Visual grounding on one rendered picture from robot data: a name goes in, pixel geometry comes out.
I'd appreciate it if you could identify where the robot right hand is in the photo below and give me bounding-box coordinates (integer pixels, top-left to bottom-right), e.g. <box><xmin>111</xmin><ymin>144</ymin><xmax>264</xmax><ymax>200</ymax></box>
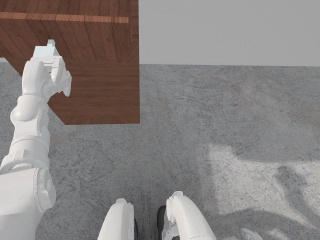
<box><xmin>240</xmin><ymin>228</ymin><xmax>263</xmax><ymax>240</ymax></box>

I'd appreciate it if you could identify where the robot left hand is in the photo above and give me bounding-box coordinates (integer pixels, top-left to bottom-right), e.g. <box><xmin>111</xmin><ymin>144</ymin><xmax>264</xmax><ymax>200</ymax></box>
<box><xmin>22</xmin><ymin>55</ymin><xmax>72</xmax><ymax>103</ymax></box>

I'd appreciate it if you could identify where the robot left forearm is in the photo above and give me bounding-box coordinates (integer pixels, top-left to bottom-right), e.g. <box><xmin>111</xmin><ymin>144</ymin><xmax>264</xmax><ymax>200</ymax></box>
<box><xmin>0</xmin><ymin>94</ymin><xmax>50</xmax><ymax>175</ymax></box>

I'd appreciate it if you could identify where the handle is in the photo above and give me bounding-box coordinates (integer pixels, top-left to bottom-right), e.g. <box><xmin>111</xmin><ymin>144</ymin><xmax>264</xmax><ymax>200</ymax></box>
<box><xmin>33</xmin><ymin>39</ymin><xmax>60</xmax><ymax>73</ymax></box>

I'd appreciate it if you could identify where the right robot shin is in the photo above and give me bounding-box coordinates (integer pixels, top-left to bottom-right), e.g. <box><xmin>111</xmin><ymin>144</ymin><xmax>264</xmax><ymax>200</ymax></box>
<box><xmin>161</xmin><ymin>191</ymin><xmax>183</xmax><ymax>240</ymax></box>

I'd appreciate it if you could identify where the left robot upper arm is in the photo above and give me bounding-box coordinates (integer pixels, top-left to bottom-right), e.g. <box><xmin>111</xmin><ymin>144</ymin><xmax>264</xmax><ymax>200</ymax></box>
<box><xmin>0</xmin><ymin>167</ymin><xmax>56</xmax><ymax>240</ymax></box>

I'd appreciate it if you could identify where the robot left thigh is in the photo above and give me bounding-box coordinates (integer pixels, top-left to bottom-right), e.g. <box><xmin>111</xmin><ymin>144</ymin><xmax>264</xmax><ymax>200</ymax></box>
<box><xmin>97</xmin><ymin>202</ymin><xmax>135</xmax><ymax>240</ymax></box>

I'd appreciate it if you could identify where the drawer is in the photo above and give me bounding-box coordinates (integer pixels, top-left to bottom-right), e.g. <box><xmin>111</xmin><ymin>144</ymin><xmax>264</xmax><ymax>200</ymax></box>
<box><xmin>0</xmin><ymin>0</ymin><xmax>131</xmax><ymax>60</ymax></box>

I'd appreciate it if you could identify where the cabinet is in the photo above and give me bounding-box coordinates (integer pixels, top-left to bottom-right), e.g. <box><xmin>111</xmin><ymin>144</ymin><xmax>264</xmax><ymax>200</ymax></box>
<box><xmin>5</xmin><ymin>0</ymin><xmax>140</xmax><ymax>125</ymax></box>

